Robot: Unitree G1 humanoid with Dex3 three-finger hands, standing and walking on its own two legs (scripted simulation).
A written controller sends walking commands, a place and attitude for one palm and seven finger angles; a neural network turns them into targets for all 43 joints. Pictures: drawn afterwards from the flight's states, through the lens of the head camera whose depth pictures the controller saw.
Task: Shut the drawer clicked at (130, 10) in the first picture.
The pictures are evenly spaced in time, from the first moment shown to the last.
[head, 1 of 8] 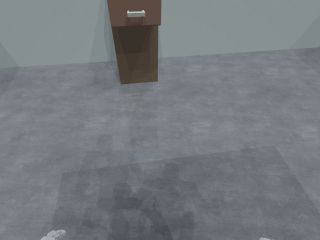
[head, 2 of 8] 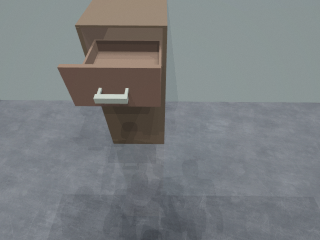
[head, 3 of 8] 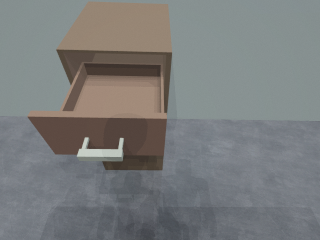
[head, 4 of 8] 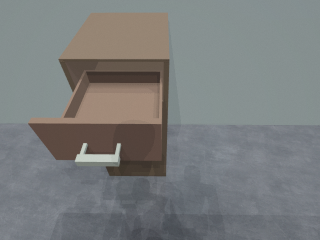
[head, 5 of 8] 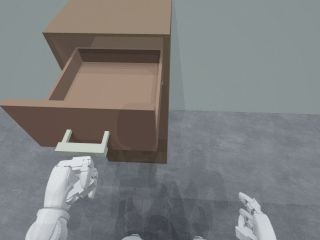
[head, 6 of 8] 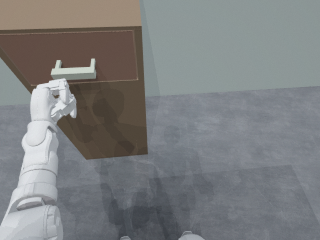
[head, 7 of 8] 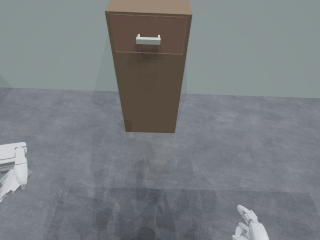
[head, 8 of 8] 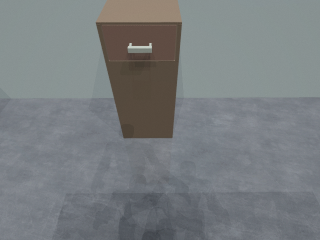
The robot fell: no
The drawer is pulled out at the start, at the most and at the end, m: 0.29 0.29 0.00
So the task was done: yes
